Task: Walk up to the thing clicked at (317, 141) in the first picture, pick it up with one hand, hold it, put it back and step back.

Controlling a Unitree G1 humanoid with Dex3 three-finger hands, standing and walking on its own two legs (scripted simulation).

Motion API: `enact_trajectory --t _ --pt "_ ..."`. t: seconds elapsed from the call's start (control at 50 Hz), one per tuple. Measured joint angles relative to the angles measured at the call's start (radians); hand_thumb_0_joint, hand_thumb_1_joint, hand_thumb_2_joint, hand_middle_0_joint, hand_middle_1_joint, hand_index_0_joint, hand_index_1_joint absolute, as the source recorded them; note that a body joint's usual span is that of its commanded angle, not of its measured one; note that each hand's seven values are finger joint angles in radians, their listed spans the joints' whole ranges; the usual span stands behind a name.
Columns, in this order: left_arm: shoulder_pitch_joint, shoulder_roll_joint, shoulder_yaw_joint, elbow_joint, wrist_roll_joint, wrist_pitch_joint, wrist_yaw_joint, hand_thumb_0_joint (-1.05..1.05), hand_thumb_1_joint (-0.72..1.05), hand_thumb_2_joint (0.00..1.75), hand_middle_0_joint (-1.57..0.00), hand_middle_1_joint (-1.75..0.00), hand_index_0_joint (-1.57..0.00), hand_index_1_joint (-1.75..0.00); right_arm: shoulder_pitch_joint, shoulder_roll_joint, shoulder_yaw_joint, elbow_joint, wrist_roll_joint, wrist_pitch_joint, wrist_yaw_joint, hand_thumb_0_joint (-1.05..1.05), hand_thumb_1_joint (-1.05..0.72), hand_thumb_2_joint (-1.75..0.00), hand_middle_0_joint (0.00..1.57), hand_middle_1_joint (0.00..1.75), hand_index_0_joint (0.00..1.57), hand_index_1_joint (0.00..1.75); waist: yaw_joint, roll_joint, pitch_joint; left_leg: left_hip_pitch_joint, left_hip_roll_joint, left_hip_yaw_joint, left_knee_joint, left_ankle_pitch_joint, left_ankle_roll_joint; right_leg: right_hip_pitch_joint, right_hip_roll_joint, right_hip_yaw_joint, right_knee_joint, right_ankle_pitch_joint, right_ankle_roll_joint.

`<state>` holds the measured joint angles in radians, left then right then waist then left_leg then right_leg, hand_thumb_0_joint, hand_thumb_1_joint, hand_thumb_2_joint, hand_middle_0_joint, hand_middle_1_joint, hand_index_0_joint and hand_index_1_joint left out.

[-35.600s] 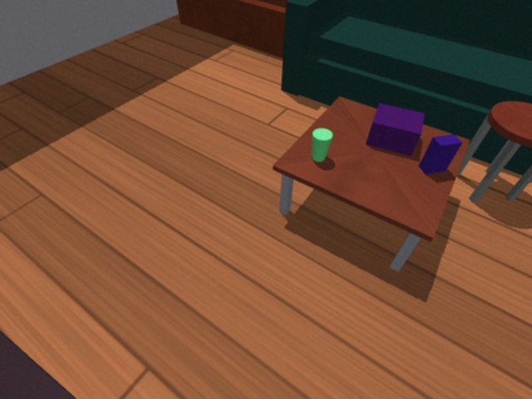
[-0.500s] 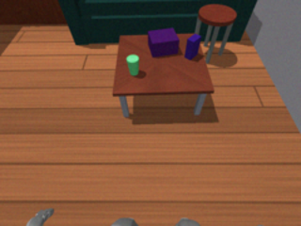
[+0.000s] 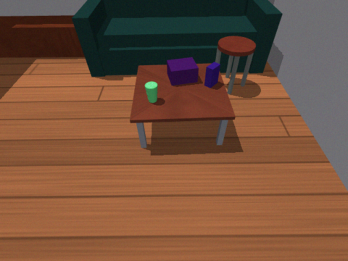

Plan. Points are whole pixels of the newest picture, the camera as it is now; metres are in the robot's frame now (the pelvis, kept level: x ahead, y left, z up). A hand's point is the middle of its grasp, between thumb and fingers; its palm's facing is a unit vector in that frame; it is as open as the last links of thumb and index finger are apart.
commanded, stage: step back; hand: left
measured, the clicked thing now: (152, 92) +1.20 +0.23 -0.38
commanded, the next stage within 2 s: stand in 0.74 s
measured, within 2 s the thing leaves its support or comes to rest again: neither
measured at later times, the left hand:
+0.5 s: hand out of the picture +0.12 +0.29 -0.15, palm faces +0.01 -0.92 -0.40, open 7.4 cm
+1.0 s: hand out of the picture +0.15 +0.26 -0.14, palm faces +0.01 -0.94 -0.33, open 7.4 cm
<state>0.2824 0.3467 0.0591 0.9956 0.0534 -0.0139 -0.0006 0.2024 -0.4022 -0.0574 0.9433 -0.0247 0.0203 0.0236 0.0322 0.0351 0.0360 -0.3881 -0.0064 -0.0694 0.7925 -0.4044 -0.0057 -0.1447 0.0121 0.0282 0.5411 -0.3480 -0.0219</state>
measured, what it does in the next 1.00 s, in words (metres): steps on the spot: left foot, then right foot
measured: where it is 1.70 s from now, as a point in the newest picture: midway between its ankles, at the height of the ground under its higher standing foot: outside the picture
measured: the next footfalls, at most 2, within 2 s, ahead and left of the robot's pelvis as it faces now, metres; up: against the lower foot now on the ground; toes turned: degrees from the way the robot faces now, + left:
left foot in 0.14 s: +0.07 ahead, +0.14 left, +0.00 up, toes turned +1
right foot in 0.46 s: +0.11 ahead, -0.11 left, +0.00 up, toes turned +0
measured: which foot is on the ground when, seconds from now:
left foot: up 0.00-0.12, down 0.14-1.00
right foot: down 0.00-0.18, up 0.20-0.44, down 0.46-1.00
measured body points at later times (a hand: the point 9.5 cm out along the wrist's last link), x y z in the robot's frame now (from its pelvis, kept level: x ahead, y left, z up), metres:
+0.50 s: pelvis +0.03 +0.02 -0.01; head +0.06 +0.02 +0.44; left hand +0.12 +0.34 -0.12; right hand +0.11 -0.29 -0.13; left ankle +0.03 +0.14 -0.73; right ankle +0.07 -0.11 -0.73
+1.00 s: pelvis +0.05 +0.01 +0.01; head +0.06 +0.02 +0.46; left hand +0.15 +0.31 -0.12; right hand +0.15 -0.28 -0.12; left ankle +0.03 +0.14 -0.73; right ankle +0.07 -0.11 -0.73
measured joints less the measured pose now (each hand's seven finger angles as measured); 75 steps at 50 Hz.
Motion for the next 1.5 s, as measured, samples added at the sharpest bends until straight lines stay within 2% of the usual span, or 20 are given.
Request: enact_trajectory --t 0.06,0.12,0.16,0.2,0.24,0.3,0.4,0.46,0.48,0.52,0.56,0.58,0.62,0.64,0.82,1.04,1.3,1.5 --pt "-0.008 0.001 0.0 -0.007 -0.002 -0.013 -0.007 0.01 0.9 0.9 -0.21 -0.3 -0.21 -0.3 0.023 -0.012 -0.005 0.022 -0.003 -0.002 0.007 0.01 -0.9 -0.9 0.2 0.3 0.2 0.3 -0.003 0.01 0.003 0.022 0.009 0.003 -0.036 0.002 -0.006 -0.001 -0.012 -0.023 -0.002 -0.003 0.013" --pt "-0.023 0.016 0.001 -0.02 -0.005 -0.011 -0.012 0.01 0.9 0.9 -0.21 -0.3 -0.21 -0.3 0.037 -0.011 -0.008 0.041 -0.005 -0.008 0.012 0.01 -0.9 -0.9 0.2 0.3 0.2 0.3 -0.007 0.005 0.012 0.067 0.017 0.038 -0.131 0.002 -0.008 -0.007 -0.029 -0.047 0.014 -0.02 0.025" --pt "-0.036 0.035 0.0 -0.025 -0.011 -0.004 -0.01 0.01 0.9 0.9 -0.21 -0.3 -0.21 -0.3 0.029 0.007 -0.01 0.053 -0.007 -0.017 0.009 0.01 -0.9 -0.9 0.2 0.3 0.2 0.3 -0.006 -0.029 0.034 0.101 -0.006 0.061 -0.208 0.134 0.002 -0.016 -0.059 -0.041 0.048 -0.041 0.039" --pt "-0.041 0.048 -0.002 -0.024 -0.02 0.004 -0.005 0.01 0.9 0.9 -0.21 -0.3 -0.2 -0.3 0.017 0.029 -0.01 0.049 -0.012 -0.035 0.004 0.01 -0.9 -0.9 0.2 0.3 0.2 0.3 -0.004 -0.064 0.051 0.121 -0.024 0.09 -0.231 0.161 0.018 -0.054 -0.074 -0.01 0.138 -0.061 0.02" --pt "-0.054 0.049 -0.007 -0.013 -0.025 0.016 -0.002 0.01 0.91 0.9 -0.21 -0.3 -0.2 -0.3 0.018 0.041 -0.007 0.036 -0.011 -0.051 0.004 0.01 -0.9 -0.9 0.2 0.3 0.2 0.3 -0.023 -0.055 0.051 0.122 -0.014 0.081 -0.232 0.149 0.032 -0.11 -0.038 0.001 0.263 -0.14 0.001" --pt "-0.071 0.061 -0.011 -0.019 -0.03 0.016 -0.003 0.01 0.91 0.9 -0.21 -0.3 -0.2 -0.3 0.022 0.057 0.002 0.027 -0.009 -0.057 -0.002 0.01 -0.9 -0.9 0.2 0.3 0.2 0.3 -0.031 -0.058 0.052 0.147 -0.001 0.082 -0.266 0.155 0.034 -0.179 -0.018 0.009 0.362 -0.156 -0.015" --pt "-0.106 0.066 -0.009 -0.03 -0.038 0.005 -0.006 0.01 0.91 0.9 -0.21 -0.3 -0.2 -0.3 0.009 0.061 0.013 0.024 -0.008 -0.052 -0.012 0.0 -0.9 -0.9 0.2 0.3 0.2 0.3 -0.041 -0.068 0.061 0.164 0.005 0.091 -0.268 0.141 0.024 -0.195 -0.049 -0.01 0.215 -0.068 0.0" --pt "-0.125 0.057 -0.009 -0.023 -0.037 -0.006 0.002 0.01 0.91 0.9 -0.21 -0.3 -0.2 -0.3 -0.013 0.051 0.019 0.024 0.003 -0.034 -0.016 0.0 -0.9 -0.9 0.2 0.3 0.2 0.3 -0.043 -0.057 0.067 0.147 0.015 0.095 -0.2 0.096 0.012 -0.141 -0.045 -0.025 0.043 0.082 0.007" --pt "-0.135 0.045 -0.007 -0.015 -0.034 -0.008 0.006 0.01 0.91 0.9 -0.21 -0.3 -0.2 -0.3 -0.025 0.044 0.019 0.03 0.009 -0.026 -0.019 0.0 -0.9 -0.9 0.2 0.3 0.2 0.3 -0.043 -0.035 0.074 0.141 0.031 0.088 -0.167 0.076 0.006 -0.129 -0.03 -0.033 0.03 0.109 0.018" --pt "-0.143 0.022 -0.013 -0.006 -0.028 -0.012 0.01 0.01 0.91 0.9 -0.21 -0.3 -0.2 -0.3 -0.039 0.036 0.021 0.041 0.02 -0.012 -0.025 0.01 -0.9 -0.9 0.2 0.3 0.2 0.3 -0.047 0.003 0.066 0.126 0.046 0.055 -0.123 0.045 0.003 -0.122 -0.009 -0.053 0.035 0.095 0.026" --pt "-0.148 0.014 -0.023 -0.001 -0.025 -0.008 0.007 0.01 0.91 0.9 -0.21 -0.3 -0.2 -0.3 -0.046 0.04 0.023 0.051 0.022 -0.006 -0.027 0.01 -0.9 -0.9 0.2 0.3 0.2 0.3 -0.035 -0.002 0.046 0.122 0.024 0.048 -0.097 -0.027 0.0 -0.135 -0.018 -0.043 0.058 0.072 0.023" --pt "-0.152 0.01 -0.026 0.003 -0.025 -0.004 0.006 0.01 0.91 0.9 -0.21 -0.3 -0.2 -0.3 -0.048 0.041 0.025 0.056 0.021 -0.008 -0.026 0.01 -0.9 -0.9 0.2 0.3 0.2 0.3 -0.033 -0.006 0.037 0.133 0.018 0.052 -0.115 -0.031 0.0 -0.139 -0.024 -0.039 0.067 0.064 0.023" --pt "-0.17 0.001 -0.031 0.01 -0.027 0.002 0.006 0.01 0.91 0.9 -0.21 -0.3 -0.2 -0.3 -0.052 0.039 0.027 0.07 0.02 -0.016 -0.022 0.0 -0.9 -0.9 0.2 0.3 0.2 0.3 -0.041 -0.004 0.028 0.149 0.015 0.049 -0.172 0.071 0.003 -0.141 -0.034 -0.047 0.073 0.055 0.031" --pt "-0.181 -0.001 -0.031 0.014 -0.028 0.002 0.006 0.01 0.91 0.9 -0.21 -0.3 -0.2 -0.3 -0.056 0.043 0.028 0.081 0.019 -0.018 -0.022 0.0 -0.9 -0.9 0.2 0.3 0.2 0.3 -0.039 -0.01 0.031 0.158 0.009 0.052 -0.184 0.079 0.002 -0.136 -0.04 -0.045 0.07 0.055 0.034" --pt "-0.232 0.005 -0.039 0.057 -0.051 -0.006 0.002 0.01 0.91 0.9 -0.21 -0.3 -0.2 -0.3 -0.086 0.065 0.051 0.139 0.015 -0.038 -0.014 0.0 -0.9 -0.9 0.2 0.3 0.2 0.3 -0.036 -0.046 0.035 0.227 0.006 0.058 -0.306 0.116 0.001 -0.071 -0.043 -0.041 -0.047 0.107 0.039" --pt "-0.226 -0.004 -0.054 0.126 -0.044 -0.001 -0.004 0.01 0.91 0.9 -0.21 -0.3 -0.2 -0.3 -0.119 0.052 0.053 0.164 0.021 -0.046 -0.018 0.0 -0.9 -0.9 0.2 0.3 0.2 0.3 -0.035 -0.042 0.029 0.307 0.007 0.054 -0.436 0.185 -0.006 0.003 -0.042 -0.047 -0.16 0.166 0.036" --pt "-0.187 0.007 -0.057 0.158 -0.037 -0.004 -0.007 0.01 0.91 0.9 -0.21 -0.3 -0.2 -0.3 -0.111 0.051 0.055 0.185 0.016 -0.036 -0.007 0.0 -0.9 -0.9 0.2 0.3 0.2 0.3 -0.025 -0.021 0.021 0.303 0.022 0.044 -0.474 0.226 -0.022 0.001 -0.027 -0.058 -0.198 0.203 0.02" --pt "-0.167 0.004 -0.061 0.163 -0.04 -0.006 -0.007 0.01 0.91 0.9 -0.21 -0.3 -0.2 -0.3 -0.078 0.047 0.053 0.203 0.014 -0.03 -0.004 0.0 -0.9 -0.9 0.2 0.3 0.2 0.3 -0.03 -0.013 0.021 0.29 0.035 0.038 -0.471 0.23 -0.033 -0.009 -0.015 -0.064 -0.198 0.209 0.008"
